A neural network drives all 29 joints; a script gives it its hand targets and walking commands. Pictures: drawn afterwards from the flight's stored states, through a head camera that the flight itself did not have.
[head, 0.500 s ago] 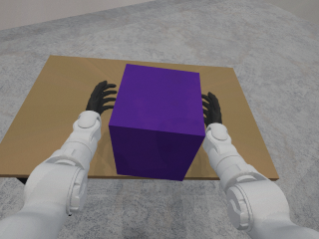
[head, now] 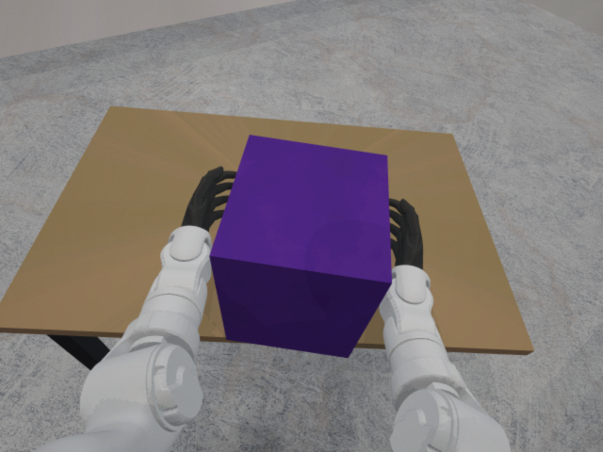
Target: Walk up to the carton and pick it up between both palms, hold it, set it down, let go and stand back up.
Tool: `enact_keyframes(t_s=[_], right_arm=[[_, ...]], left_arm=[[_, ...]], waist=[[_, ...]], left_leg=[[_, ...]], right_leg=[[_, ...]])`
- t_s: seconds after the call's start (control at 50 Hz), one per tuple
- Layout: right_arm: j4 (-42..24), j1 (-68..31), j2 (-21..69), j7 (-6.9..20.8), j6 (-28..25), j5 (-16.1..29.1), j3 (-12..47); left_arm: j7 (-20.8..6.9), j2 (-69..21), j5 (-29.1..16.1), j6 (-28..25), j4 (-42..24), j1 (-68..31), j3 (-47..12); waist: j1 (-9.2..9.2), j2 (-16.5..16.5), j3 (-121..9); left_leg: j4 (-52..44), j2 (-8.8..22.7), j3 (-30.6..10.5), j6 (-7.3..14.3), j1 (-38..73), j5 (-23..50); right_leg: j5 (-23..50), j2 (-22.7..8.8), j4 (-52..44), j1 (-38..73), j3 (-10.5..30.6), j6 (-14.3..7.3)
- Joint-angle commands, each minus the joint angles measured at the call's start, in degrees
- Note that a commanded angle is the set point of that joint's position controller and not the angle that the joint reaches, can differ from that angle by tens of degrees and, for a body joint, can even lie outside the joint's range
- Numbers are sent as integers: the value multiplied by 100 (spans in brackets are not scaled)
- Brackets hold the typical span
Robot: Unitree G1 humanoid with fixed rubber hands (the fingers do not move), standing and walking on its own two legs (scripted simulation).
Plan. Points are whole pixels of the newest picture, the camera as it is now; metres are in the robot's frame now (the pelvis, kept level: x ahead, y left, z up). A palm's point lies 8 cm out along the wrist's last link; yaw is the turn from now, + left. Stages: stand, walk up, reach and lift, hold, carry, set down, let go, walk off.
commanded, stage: reach and lift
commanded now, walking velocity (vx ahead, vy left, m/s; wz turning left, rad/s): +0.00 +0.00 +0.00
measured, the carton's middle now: (301, 253) +0.41 +0.01 +0.00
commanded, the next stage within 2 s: none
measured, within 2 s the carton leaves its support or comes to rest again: leaves its support in 1.52 s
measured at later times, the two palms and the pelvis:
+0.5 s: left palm (198, 224) +0.41 +0.16 +0.06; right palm (406, 258) +0.38 -0.13 +0.05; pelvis +0.01 -0.01 +0.00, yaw +0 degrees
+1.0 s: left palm (198, 224) +0.41 +0.16 +0.06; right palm (406, 259) +0.38 -0.13 +0.05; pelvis +0.01 -0.01 +0.00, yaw +0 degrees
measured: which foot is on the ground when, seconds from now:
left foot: down 0.00-1.00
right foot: down 0.00-1.00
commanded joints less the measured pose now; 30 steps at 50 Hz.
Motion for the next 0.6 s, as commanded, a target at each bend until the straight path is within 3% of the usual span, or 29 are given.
enact_keyframes(t_s=[0.0, 0.06, 0.1, 0.12, 0.14, 0.16, 0.2, 0.24, 0.26, 0.28, 0.3, 0.32, 0.34, 0.4, 0.44, 0.46, 0.48, 0.5, 0.56, 0.58], right_arm=[[136, -2331, 2825, 830, -163, -504, 1838], [-79, -2473, 2785, 751, -234, -446, 2032], [-102, -2327, 2867, 753, -226, -433, 1999], [43, -2148, 2899, 721, -181, -517, 1953], [-25, -2215, 2962, 740, -154, -441, 2071], [122, -2034, 2879, 730, -101, -527, 2034], [-133, -2112, 2876, 699, -166, -441, 2200], [-228, -2109, 2995, 660, -167, -366, 2359], [-311, -1997, 2927, 675, -221, -313, 2416], [-422, -2244, 2955, 676, -270, -338, 2423], [-243, -2148, 2913, 649, -251, -352, 2342], [52, -1888, 2886, 642, -162, -426, 2244], [-173, -2034, 3001, 662, -233, -334, 2253], [-282, -2234, 2889, 619, -292, -234, 2411], [-124, -2004, 2942, 617, -276, -262, 2406], [-299, -2157, 2946, 627, -304, -227, 2437], [-288, -2195, 2789, 608, -345, -259, 2299], [-194, -2220, 2843, 616, -365, -140, 2447], [-27, -2061, 2788, 620, -285, -271, 2197], [-148, -2110, 2798, 635, -293, -206, 2190]], left_arm=[[-645, -2692, 308, 126, -255, -2087, -1056], [-696, -2702, 245, 176, -389, -2096, -1141], [-728, -2818, 173, 180, -615, -2077, -1288], [-749, -2762, 277, 238, -462, -1998, -1122], [-751, -2688, 365, 279, -700, -2015, -1140], [-792, -2708, 428, 345, -308, -1881, -956], [-827, -2644, 451, 389, -470, -1790, -978], [-857, -2651, 346, 378, -716, -1924, -1052], [-827, -2849, 216, 353, -985, -1872, -1214], [-800, -2952, 316, 375, -848, -1887, -1232], [-795, -2870, 275, 416, -740, -1872, -1174], [-831, -2842, 402, 455, -699, -1744, -1106], [-838, -2885, 392, 430, -1025, -1776, -1193], [-826, -2840, 349, 425, -840, -1860, -1149], [-833, -2866, 388, 445, -912, -1728, -1107], [-792, -2949, 377, 465, -1016, -1815, -1170], [-782, -3025, 299, 448, -1031, -1797, -1364], [-780, -2991, 322, 439, -959, -1789, -1301], [-791, -2927, 434, 492, -891, -1786, -1240], [-769, -2869, 414, 486, -1051, -1735, -1244]], waist=[[-35, 330, -2375], [52, 359, -2230], [-121, 456, -2380], [-50, 316, -2127], [46, 507, -2331], [-44, 281, -1946], [81, 200, -1969], [78, 270, -2137], [-55, 264, -2332], [80, 425, -2499], [10, 269, -2438], [-45, 382, -1923], [-13, 456, -2079], [112, 279, -2229], [49, 260, -1960], [113, 488, -2142], [-32, 409, -2269], [161, 525, -2286], [-21, 440, -1980], [35, 463, -2136]], left_leg=[[-23, 37, 435, -372, 1687, 2569], [-88, 12, 515, -360, 1583, 2527], [-156, 23, 468, -395, 1611, 2354], [-200, -14, 542, -303, 1581, 2217], [-254, -7, 556, -300, 1540, 2176], [-345, -16, 522, -214, 1457, 1890], [-344, -21, 602, -210, 1422, 1973], [-348, -67, 612, -209, 1381, 2016], [-313, -42, 545, -268, 1560, 2269], [-238, -33, 558, -303, 1558, 2332], [-219, -30, 523, -263, 1515, 2323], [-288, 55, 493, -247, 1476, 2197], [-246, 40, 536, -291, 1713, 2476], [-322, 8, 597, -215, 1509, 2080], [-390, 1, 542, -216, 1534, 2162], [-307, -6, 525, -255, 1569, 2290], [-258, 58, 527, -300, 1671, 2518], [-227, 71, 520, -284, 1741, 2638], [-296, 80, 522, -292, 1773, 2232], [-283, 52, 550, -278, 1845, 2337]], right_leg=[[1677, 156, -58, 985, -572, 118], [2037, 132, -76, 1172, -551, 197], [1897, 119, -65, 1294, -553, 195], [1962, 88, -158, 1365, -510, 190], [1870, 76, -158, 1374, -531, 187], [1911, 26, -138, 1378, -549, 207], [2243, -14, -1, 1576, -574, 237], [2292, 11, -19, 1687, -534, 279], [2265, 85, -57, 1667, -543, 278], [2293, 68, -35, 1582, -533, 251], [2394, 75, -29, 1504, -546, 288], [2070, -3, -33, 1341, -574, 253], [2248, 12, 10, 1523, -652, 246], [2138, 36, -105, 1548, -582, 236], [2104, 64, -96, 1514, -615, 272], [1940, 115, -166, 1325, -641, 241], [1970, 140, -158, 1310, -657, 215], [2075, 112, -127, 1266, -604, 205], [1550, 65, -255, 1153, -676, 186], [1740, 98, -215, 1237, -618, 201]])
